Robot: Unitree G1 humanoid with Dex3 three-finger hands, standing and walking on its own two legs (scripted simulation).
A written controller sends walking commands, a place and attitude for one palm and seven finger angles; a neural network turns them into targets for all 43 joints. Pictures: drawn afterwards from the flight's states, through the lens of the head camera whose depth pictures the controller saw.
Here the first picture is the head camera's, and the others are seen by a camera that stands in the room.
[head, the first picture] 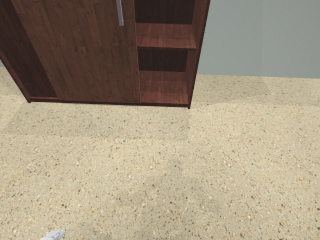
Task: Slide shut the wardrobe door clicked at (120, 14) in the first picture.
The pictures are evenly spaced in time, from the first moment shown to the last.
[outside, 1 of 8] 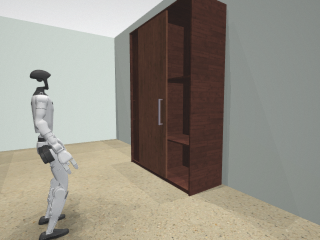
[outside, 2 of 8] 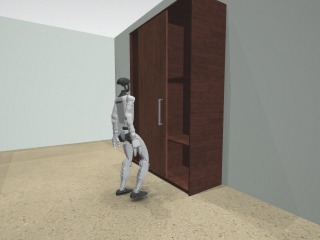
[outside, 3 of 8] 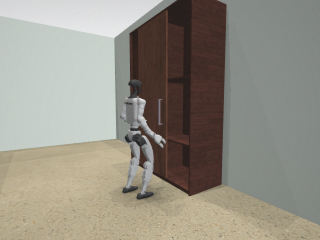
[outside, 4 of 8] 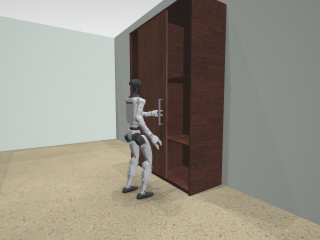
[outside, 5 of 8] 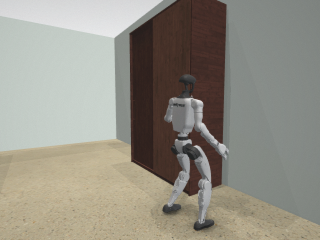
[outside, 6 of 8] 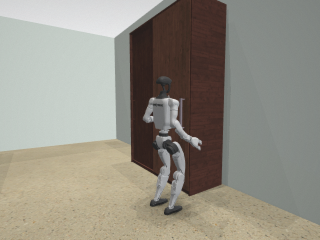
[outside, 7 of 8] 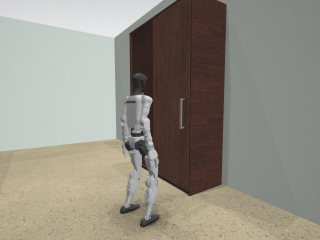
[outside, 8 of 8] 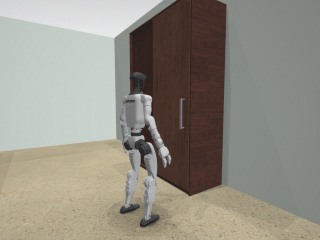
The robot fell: no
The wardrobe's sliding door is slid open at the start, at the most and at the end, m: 0.44 0.44 0.00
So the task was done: yes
